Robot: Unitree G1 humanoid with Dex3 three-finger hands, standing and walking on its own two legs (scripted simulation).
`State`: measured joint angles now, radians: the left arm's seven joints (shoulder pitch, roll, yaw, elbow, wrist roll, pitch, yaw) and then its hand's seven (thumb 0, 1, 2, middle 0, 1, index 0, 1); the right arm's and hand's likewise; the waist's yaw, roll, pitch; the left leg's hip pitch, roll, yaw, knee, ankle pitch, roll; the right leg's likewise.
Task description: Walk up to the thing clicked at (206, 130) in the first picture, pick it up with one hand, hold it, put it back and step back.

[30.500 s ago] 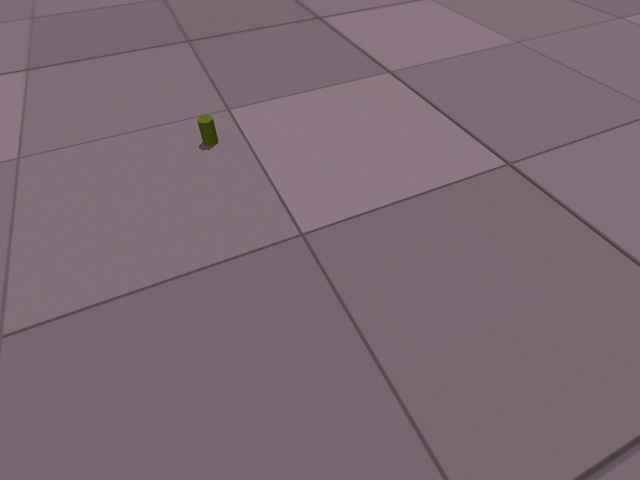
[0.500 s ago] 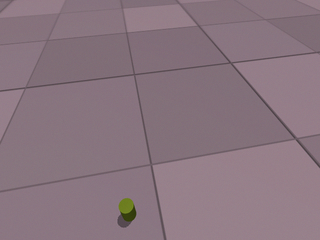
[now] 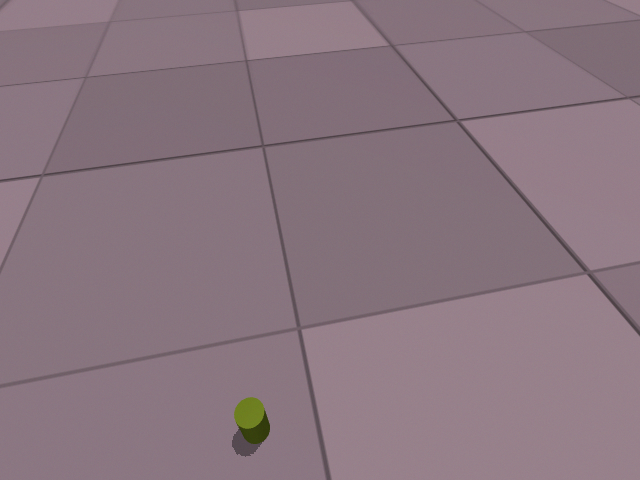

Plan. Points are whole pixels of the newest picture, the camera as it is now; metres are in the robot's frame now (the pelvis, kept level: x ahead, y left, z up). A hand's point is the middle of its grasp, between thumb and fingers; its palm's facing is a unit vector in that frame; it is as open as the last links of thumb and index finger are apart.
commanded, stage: stand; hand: left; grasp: from the side
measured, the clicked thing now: (253, 421) +0.41 +0.23 -0.71
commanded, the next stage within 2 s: step back in 0.52 s
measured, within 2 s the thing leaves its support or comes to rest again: neither
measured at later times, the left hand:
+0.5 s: hand out of the picture +0.08 +0.25 -0.16, palm faces -0.01 -0.94 -0.35, open 7.4 cm
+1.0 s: hand out of the picture +0.04 +0.28 -0.17, palm faces -0.04 -0.92 -0.39, open 7.4 cm
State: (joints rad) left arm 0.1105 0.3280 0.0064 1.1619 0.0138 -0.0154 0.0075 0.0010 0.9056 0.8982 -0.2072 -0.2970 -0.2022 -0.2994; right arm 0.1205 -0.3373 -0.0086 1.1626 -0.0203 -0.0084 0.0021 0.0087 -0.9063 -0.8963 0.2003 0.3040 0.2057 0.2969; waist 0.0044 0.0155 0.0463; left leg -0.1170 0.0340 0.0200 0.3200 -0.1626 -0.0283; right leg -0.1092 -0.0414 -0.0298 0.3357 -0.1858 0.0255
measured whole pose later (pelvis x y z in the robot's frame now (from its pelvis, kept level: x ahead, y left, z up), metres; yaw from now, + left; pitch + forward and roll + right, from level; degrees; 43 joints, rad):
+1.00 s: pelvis -0.08 +0.01 -0.03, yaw -2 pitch -1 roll +0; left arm 0.10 0.40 0.07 0.91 0.00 0.05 0.01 0.00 0.91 0.90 -0.20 -0.30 -0.20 -0.30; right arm 0.11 -0.38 -0.06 0.90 -0.04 0.04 0.01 0.01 -0.90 -0.90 0.20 0.30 0.21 0.30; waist 0.00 0.00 0.17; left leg -0.41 0.05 0.05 0.63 -0.19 0.01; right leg -0.40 0.05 0.07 1.03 -0.54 -0.01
